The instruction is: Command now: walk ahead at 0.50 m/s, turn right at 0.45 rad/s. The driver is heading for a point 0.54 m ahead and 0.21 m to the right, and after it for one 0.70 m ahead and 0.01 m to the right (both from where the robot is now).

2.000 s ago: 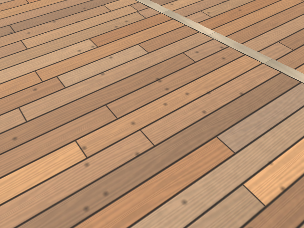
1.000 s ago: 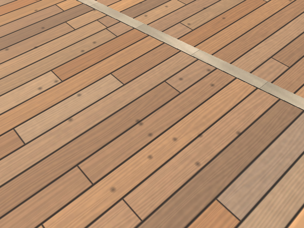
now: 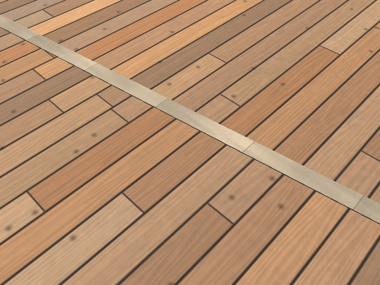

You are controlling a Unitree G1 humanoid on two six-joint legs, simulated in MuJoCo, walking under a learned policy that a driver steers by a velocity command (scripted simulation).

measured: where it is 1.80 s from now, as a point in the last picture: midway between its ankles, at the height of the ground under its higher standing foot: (230, 255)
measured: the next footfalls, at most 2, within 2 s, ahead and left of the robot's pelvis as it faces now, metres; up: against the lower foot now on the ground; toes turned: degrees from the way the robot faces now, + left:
right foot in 0.22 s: +0.29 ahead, -0.14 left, +0.00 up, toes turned -11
left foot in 0.72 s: +0.62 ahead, -0.03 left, +0.00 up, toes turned -23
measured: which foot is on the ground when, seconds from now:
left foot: down 0.00-0.24, up 0.26-0.70, down 0.72-1.00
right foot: up 0.00-0.20, down 0.22-0.72, up 0.74-1.00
